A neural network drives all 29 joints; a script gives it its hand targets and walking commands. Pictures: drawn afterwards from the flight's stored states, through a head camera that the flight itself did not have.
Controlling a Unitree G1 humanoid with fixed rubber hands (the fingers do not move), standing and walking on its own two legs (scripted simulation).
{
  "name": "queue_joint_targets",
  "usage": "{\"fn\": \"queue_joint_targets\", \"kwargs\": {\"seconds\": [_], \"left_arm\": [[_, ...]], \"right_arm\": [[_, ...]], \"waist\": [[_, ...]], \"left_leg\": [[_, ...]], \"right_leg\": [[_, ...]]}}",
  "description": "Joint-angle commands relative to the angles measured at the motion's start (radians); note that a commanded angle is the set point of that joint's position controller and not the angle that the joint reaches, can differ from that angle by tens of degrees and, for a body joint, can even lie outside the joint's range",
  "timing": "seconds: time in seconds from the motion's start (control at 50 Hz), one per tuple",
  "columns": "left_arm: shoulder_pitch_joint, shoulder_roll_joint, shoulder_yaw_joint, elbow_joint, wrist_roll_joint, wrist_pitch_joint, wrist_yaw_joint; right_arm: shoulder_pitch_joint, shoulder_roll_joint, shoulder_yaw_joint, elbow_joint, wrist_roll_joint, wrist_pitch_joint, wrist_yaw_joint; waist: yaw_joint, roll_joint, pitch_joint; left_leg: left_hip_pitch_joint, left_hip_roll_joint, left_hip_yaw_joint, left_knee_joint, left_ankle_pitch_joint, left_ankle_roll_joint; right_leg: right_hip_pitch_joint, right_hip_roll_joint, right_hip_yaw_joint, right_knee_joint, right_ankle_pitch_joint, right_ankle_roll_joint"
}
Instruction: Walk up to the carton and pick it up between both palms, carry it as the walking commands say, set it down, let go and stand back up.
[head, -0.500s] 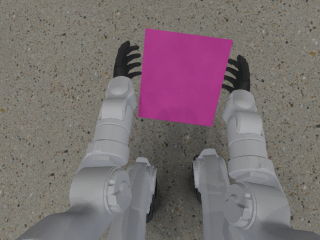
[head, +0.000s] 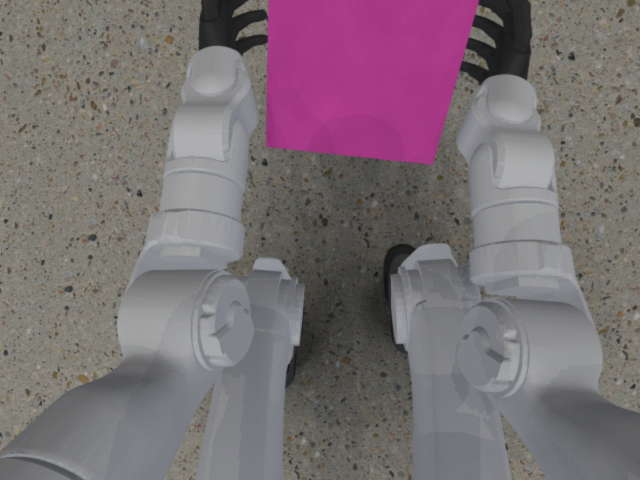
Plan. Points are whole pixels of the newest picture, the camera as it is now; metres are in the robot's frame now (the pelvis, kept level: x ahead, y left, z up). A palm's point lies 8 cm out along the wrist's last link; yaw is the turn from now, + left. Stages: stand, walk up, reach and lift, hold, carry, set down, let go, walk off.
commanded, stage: set down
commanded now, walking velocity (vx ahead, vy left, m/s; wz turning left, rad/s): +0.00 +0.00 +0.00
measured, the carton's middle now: (360, 43) +0.57 -0.06 -0.21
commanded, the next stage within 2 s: none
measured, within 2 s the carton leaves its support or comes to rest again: neither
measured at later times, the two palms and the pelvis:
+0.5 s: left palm (248, 68) +0.55 +0.07 -0.19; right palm (486, 76) +0.51 -0.20 -0.20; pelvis -0.02 +0.02 -0.05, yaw +0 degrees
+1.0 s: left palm (253, 62) +0.57 +0.08 -0.24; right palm (480, 59) +0.54 -0.21 -0.25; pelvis +0.00 +0.01 -0.08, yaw +1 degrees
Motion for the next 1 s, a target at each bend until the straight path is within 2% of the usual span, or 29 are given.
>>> {"fn": "queue_joint_targets", "kwargs": {"seconds": [0.0,0.02,0.06,0.1,0.14,0.16,0.18,0.2,0.22,0.24,0.3,0.36,0.4,0.42,0.44,0.52,0.54,0.56,0.58,0.64,0.66,0.72,0.78,0.8,0.86,0.88,0.94,0.96,0.98], "left_arm": [[-0.589,-1.019,-0.521,0.029,-0.176,0.018,-0.335],[-0.691,-0.979,-0.586,-0.101,-0.198,0.007,-0.341],[-0.782,-0.960,-0.666,-0.158,-0.256,0.015,-0.333],[-0.855,-0.930,-0.751,-0.269,-0.316,0.026,-0.315],[-0.825,-0.920,-0.764,-0.226,-0.289,0.028,-0.301],[-0.844,-0.876,-0.735,-0.305,-0.280,0.013,-0.280],[-0.819,-0.864,-0.692,-0.218,-0.255,0.014,-0.276],[-0.768,-0.892,-0.641,-0.102,-0.238,0.009,-0.283],[-0.783,-0.911,-0.636,-0.112,-0.241,0.005,-0.293],[-0.864,-0.849,-0.625,-0.137,-0.225,-0.017,-0.291],[-0.969,-0.885,-0.632,-0.176,-0.268,-0.018,-0.276],[-0.915,-0.888,-0.590,-0.034,-0.270,-0.026,-0.277],[-0.906,-0.917,-0.569,-0.003,-0.272,-0.036,-0.277],[-0.811,-0.910,-0.512,0.134,-0.234,-0.022,-0.292],[-0.904,-0.930,-0.533,0.083,-0.261,-0.025,-0.290],[-1.009,-0.837,-0.552,-0.094,-0.288,-0.056,-0.275],[-0.983,-0.800,-0.507,-0.008,-0.253,-0.045,-0.269],[-0.991,-0.831,-0.517,0.011,-0.280,-0.048,-0.268],[-0.936,-0.821,-0.469,0.059,-0.257,-0.047,-0.275],[-0.972,-0.813,-0.542,-0.035,-0.301,-0.060,-0.272],[-0.956,-0.830,-0.565,-0.003,-0.306,-0.053,-0.267],[-0.920,-0.788,-0.515,-0.029,-0.271,-0.086,-0.270],[-0.868,-0.813,-0.533,0.084,-0.298,-0.082,-0.283],[-0.884,-0.790,-0.523,0.065,-0.266,-0.081,-0.288],[-0.815,-0.743,-0.445,0.134,-0.218,-0.089,-0.287],[-0.813,-0.773,-0.465,0.162,-0.232,-0.088,-0.288],[-0.878,-0.757,-0.483,0.103,-0.234,-0.098,-0.290],[-0.870,-0.751,-0.475,0.121,-0.213,-0.085,-0.283],[-0.857,-0.787,-0.466,0.126,-0.207,-0.082,-0.279]], "right_arm": [[-0.860,0.843,0.622,-0.076,0.151,-0.045,0.378],[-0.954,0.881,0.670,-0.197,0.233,-0.056,0.371],[-1.004,0.838,0.726,-0.252,0.257,-0.052,0.363],[-1.035,0.807,0.790,-0.373,0.314,-0.046,0.359],[-0.981,0.844,0.728,-0.243,0.335,-0.036,0.363],[-0.957,0.863,0.709,-0.245,0.382,-0.035,0.367],[-0.953,0.833,0.659,-0.102,0.335,-0.030,0.383],[-0.948,0.849,0.690,-0.054,0.299,-0.022,0.390],[-0.905,0.858,0.648,0.035,0.263,-0.015,0.409],[-0.880,0.878,0.645,0.066,0.274,-0.015,0.422],[-1.156,0.800,0.694,-0.178,0.326,-0.047,0.421],[-1.090,0.768,0.586,0.015,0.275,-0.067,0.419],[-1.090,0.720,0.562,0.012,0.242,-0.082,0.416],[-1.061,0.725,0.524,0.095,0.213,-0.084,0.423],[-1.139,0.720,0.524,0.010,0.239,-0.096,0.423],[-1.083,0.741,0.525,0.036,0.278,-0.095,0.431],[-1.131,0.676,0.512,0.064,0.270,-0.100,0.433],[-1.111,0.703,0.493,0.091,0.272,-0.101,0.427],[-1.106,0.699,0.502,0.130,0.269,-0.098,0.431],[-1.164,0.651,0.548,0.004,0.300,-0.118,0.419],[-1.170,0.660,0.525,-0.009,0.315,-0.129,0.410],[-1.052,0.682,0.521,0.114,0.312,-0.129,0.418],[-1.092,0.635,0.513,0.117,0.304,-0.143,0.416],[-0.993,0.632,0.465,0.233,0.277,-0.131,0.427],[-0.996,0.590,0.473,0.233,0.270,-0.144,0.450],[-0.966,0.600,0.437,0.256,0.247,-0.144,0.455],[-0.919,0.589,0.394,0.328,0.230,-0.133,0.459],[-0.968,0.562,0.385,0.286,0.245,-0.140,0.475],[-0.917,0.565,0.363,0.327,0.214,-0.131,0.481]], "waist": [[-0.054,-0.105,-1.630],[-0.004,-0.058,-1.775],[-0.059,-0.066,-1.977],[-0.037,-0.047,-2.220],[-0.018,0.018,-2.148],[0.041,0.059,-2.069],[0.030,0.037,-1.935],[0.070,0.009,-1.834],[0.029,0.001,-1.761],[0.069,-0.015,-1.742],[0.079,-0.036,-1.896],[-0.007,-0.040,-1.683],[-0.059,-0.058,-1.601],[-0.046,-0.037,-1.481],[-0.078,-0.046,-1.536],[-0.064,0.007,-1.611],[-0.030,-0.024,-1.562],[-0.060,-0.018,-1.507],[-0.014,-0.021,-1.433],[-0.089,-0.057,-1.593],[-0.098,-0.002,-1.611],[-0.017,-0.007,-1.435],[-0.061,0.002,-1.309],[-0.068,0.026,-1.184],[-0.034,0.006,-1.045],[-0.077,0.027,-1.010],[-0.113,0.048,-1.015],[-0.072,0.093,-0.963],[-0.134,0.086,-0.937]], "left_leg": [[0.200,-0.073,0.106,-0.168,0.159,0.045],[0.216,-0.070,0.121,-0.138,0.200,0.050],[0.320,-0.067,0.111,-0.109,0.250,0.049],[0.477,-0.066,0.118,-0.078,0.320,0.043],[0.528,-0.041,0.125,-0.072,0.398,0.037],[0.506,-0.054,0.134,-0.080,0.431,0.041],[0.467,-0.051,0.117,-0.096,0.358,0.047],[0.385,-0.056,0.124,-0.103,0.270,0.053],[0.355,-0.060,0.134,-0.104,0.204,0.050],[0.333,-0.047,0.141,-0.097,0.188,0.057],[0.434,-0.056,0.119,-0.082,0.255,0.063],[0.356,-0.058,0.097,-0.081,0.145,0.058],[0.328,-0.061,0.102,-0.069,0.155,0.054],[0.281,-0.064,0.101,-0.066,0.117,0.061],[0.356,-0.059,0.081,-0.065,0.135,0.070],[0.411,-0.058,0.099,-0.038,0.239,0.060],[0.419,-0.060,0.105,-0.023,0.209,0.064],[0.378,-0.060,0.103,-0.028,0.186,0.067],[0.289,-0.062,0.121,-0.007,0.157,0.068],[0.333,-0.062,0.106,0.041,0.273,0.067],[0.379,-0.065,0.115,0.030,0.270,0.060],[0.251,-0.068,0.124,0.059,0.313,0.058],[0.189,-0.067,0.116,0.071,0.266,0.060],[0.166,-0.063,0.102,0.065,0.250,0.056],[0.111,-0.054,0.099,0.076,0.244,0.061],[0.110,-0.058,0.085,0.063,0.215,0.063],[0.141,-0.054,0.086,0.088,0.195,0.053],[0.187,-0.052,0.086,0.072,0.201,0.055],[0.196,-0.052,0.067,0.056,0.215,0.050]], "right_leg": [[1.144,0.074,-0.098,-0.070,0.232,0.034],[1.222,0.068,-0.060,-0.055,0.279,0.035],[1.308,0.077,-0.091,0.002,0.365,0.030],[1.380,0.069,-0.094,0.035,0.413,0.017],[1.332,0.060,-0.120,0.058,0.497,0.013],[1.311,0.063,-0.096,0.055,0.531,0.013],[1.161,0.064,-0.125,0.073,0.427,0.020],[1.136,0.060,-0.115,0.060,0.346,0.025],[1.106,0.051,-0.116,0.036,0.269,0.016],[1.068,0.050,-0.111,0.045,0.239,0.022],[1.080,0.055,-0.125,0.078,0.267,0.021],[0.951,0.043,-0.160,0.087,0.173,0.010],[0.940,0.044,-0.159,0.076,0.190,0.008],[0.872,0.038,-0.154,0.074,0.139,0.006],[0.867,0.041,-0.172,0.092,0.148,0.002],[0.903,0.048,-0.166,0.128,0.271,0.001],[0.878,0.045,-0.170,0.114,0.204,0.011],[0.896,0.046,-0.172,0.122,0.204,-0.003],[0.894,0.043,-0.138,0.118,0.185,0.000],[1.005,0.049,-0.144,0.160,0.358,0.011],[0.988,0.056,-0.166,0.179,0.354,0.014],[0.966,0.064,-0.108,0.166,0.414,0.016],[0.914,0.057,-0.122,0.199,0.374,-0.001],[0.836,0.064,-0.115,0.197,0.355,-0.004],[0.756,0.055,-0.117,0.208,0.320,0.006],[0.750,0.053,-0.126,0.213,0.305,-0.006],[0.700,0.053,-0.125,0.233,0.257,-0.006],[0.624,0.053,-0.132,0.226,0.223,-0.013],[0.590,0.048,-0.147,0.228,0.233,-0.014]]}}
